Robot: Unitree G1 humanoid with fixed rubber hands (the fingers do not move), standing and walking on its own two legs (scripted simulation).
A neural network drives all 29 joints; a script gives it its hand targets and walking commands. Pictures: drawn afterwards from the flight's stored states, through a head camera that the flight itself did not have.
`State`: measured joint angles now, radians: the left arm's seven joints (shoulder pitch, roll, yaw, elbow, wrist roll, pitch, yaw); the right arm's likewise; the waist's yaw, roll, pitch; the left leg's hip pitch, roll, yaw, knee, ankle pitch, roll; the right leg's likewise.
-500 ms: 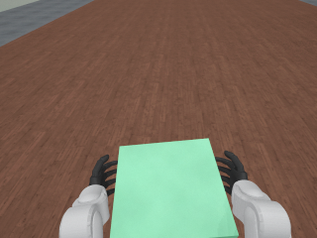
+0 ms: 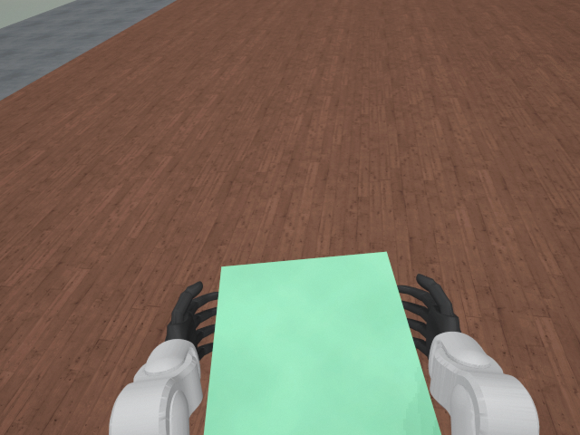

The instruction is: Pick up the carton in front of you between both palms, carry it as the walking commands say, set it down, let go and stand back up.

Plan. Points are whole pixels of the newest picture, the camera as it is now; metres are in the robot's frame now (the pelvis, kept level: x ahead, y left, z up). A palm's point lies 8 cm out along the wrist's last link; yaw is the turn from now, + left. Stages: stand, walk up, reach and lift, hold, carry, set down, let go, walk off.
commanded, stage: carry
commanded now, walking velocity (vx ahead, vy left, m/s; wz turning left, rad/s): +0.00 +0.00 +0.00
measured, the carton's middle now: (314, 376) +0.22 +0.00 +0.01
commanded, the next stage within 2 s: none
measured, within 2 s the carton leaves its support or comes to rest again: neither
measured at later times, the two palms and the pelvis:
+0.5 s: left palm (209, 212) +0.47 +0.17 +0.08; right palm (385, 211) +0.46 -0.13 +0.09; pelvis +0.23 +0.03 -0.01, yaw -2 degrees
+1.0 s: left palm (229, 214) +0.54 +0.15 +0.02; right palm (381, 212) +0.53 -0.14 +0.02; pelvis +0.27 +0.02 -0.02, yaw -2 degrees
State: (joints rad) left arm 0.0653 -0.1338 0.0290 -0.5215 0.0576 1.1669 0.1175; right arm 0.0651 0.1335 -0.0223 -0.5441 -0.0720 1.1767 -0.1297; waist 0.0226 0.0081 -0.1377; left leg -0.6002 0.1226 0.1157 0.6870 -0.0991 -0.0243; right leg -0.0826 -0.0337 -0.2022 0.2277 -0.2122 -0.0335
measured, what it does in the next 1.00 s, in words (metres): walks ahead: left foot, then right foot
